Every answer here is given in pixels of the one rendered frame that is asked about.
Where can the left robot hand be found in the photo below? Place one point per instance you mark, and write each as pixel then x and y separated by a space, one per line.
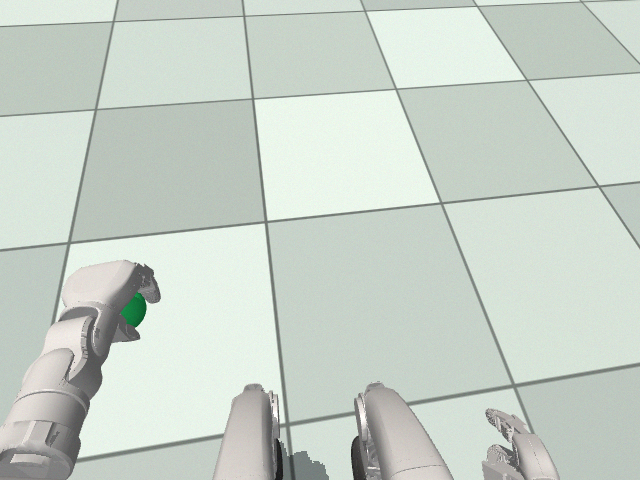
pixel 113 284

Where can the ball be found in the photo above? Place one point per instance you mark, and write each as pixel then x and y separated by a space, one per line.
pixel 134 312

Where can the right robot hand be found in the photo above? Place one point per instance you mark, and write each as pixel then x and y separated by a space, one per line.
pixel 529 459

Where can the left robot arm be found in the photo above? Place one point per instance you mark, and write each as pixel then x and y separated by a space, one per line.
pixel 39 439

